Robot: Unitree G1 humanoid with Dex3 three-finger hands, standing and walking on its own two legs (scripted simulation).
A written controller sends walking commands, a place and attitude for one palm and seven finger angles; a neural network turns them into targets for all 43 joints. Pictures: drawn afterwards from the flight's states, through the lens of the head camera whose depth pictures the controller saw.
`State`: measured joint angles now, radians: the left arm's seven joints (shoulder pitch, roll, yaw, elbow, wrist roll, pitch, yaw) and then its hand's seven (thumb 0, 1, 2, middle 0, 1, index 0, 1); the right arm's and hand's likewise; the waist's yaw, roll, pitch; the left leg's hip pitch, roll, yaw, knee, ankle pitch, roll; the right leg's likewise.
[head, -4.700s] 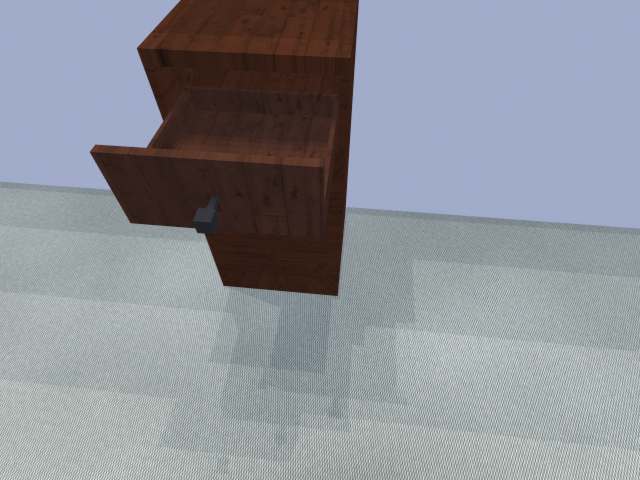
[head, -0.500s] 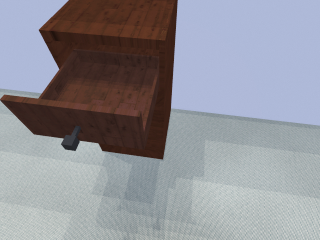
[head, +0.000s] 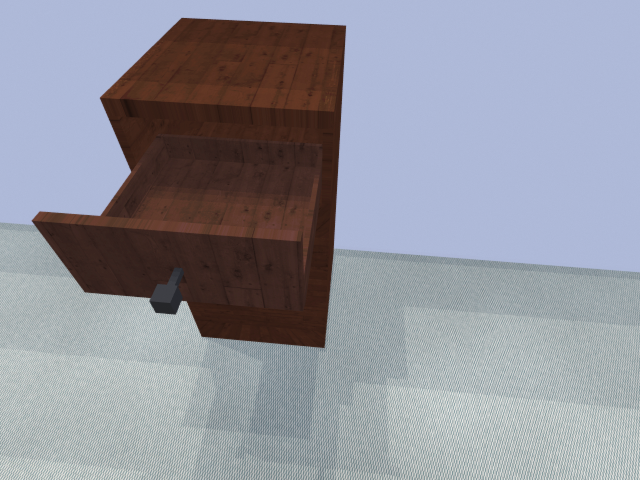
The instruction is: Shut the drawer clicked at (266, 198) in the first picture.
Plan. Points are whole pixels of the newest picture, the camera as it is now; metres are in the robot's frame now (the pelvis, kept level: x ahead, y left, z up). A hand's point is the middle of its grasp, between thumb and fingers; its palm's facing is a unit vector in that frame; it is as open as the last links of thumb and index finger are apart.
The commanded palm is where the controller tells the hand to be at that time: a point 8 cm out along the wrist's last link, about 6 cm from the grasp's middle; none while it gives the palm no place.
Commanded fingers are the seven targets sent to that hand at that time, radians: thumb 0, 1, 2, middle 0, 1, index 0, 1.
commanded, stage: come to a stop and stand still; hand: left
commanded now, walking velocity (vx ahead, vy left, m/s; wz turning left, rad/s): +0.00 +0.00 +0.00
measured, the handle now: (170, 289) +0.38 +0.25 +0.00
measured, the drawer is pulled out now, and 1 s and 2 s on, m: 0.29 0.29 0.29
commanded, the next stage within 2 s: look again from close up in 0.36 s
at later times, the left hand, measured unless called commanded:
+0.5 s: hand out of the picture -0.05 +0.16 -0.17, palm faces +0.04 -0.99 -0.15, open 7.4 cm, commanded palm none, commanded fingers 0.00 0.90 0.90 -0.20 -0.30 -0.20 -0.30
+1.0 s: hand out of the picture -0.02 +0.15 -0.17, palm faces +0.04 -0.99 -0.14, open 7.4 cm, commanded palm none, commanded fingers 0.00 0.90 0.90 -0.20 -0.30 -0.20 -0.30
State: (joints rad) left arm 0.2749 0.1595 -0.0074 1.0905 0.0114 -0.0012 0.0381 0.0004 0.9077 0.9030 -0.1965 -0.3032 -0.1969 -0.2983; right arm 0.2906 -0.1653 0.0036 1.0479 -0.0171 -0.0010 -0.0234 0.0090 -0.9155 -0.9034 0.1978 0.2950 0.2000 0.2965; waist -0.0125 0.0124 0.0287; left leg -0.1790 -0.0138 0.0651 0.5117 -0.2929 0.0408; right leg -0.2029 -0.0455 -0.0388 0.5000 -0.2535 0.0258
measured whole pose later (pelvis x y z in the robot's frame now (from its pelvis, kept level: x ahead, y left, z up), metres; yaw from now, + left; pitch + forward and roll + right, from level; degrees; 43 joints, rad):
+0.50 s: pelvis -0.01 +0.01 +0.00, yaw +0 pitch -2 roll +0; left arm 0.36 0.13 -0.02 1.12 0.01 0.00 0.03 0.00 0.91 0.90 -0.19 -0.30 -0.20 -0.30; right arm 0.30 -0.14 0.01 1.10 -0.01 -0.01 -0.02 0.01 -0.91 -0.90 0.20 0.29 0.20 0.30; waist 0.01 -0.02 0.02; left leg -0.17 -0.04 0.08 0.43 -0.23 0.06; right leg -0.21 -0.07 -0.03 0.44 -0.20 0.04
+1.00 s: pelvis -0.01 +0.00 +0.01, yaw +0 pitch -2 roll +0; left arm 0.33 0.12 -0.01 1.11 0.01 -0.01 0.04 0.00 0.91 0.90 -0.19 -0.30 -0.20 -0.30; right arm 0.30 -0.11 0.02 1.14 -0.01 -0.01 -0.02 0.01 -0.91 -0.90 0.20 0.29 0.20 0.30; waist 0.01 -0.02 0.02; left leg -0.17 -0.02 0.07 0.42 -0.23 0.04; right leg -0.20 -0.04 -0.03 0.43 -0.20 0.02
